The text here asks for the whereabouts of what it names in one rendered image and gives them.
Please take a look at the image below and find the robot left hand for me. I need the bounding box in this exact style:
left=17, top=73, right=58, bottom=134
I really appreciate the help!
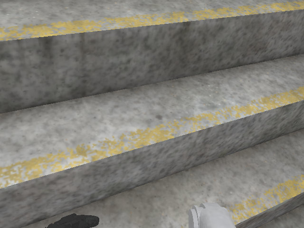
left=45, top=213, right=100, bottom=228

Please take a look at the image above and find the robot right thigh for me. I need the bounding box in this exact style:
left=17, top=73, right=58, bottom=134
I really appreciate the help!
left=188, top=202, right=237, bottom=228

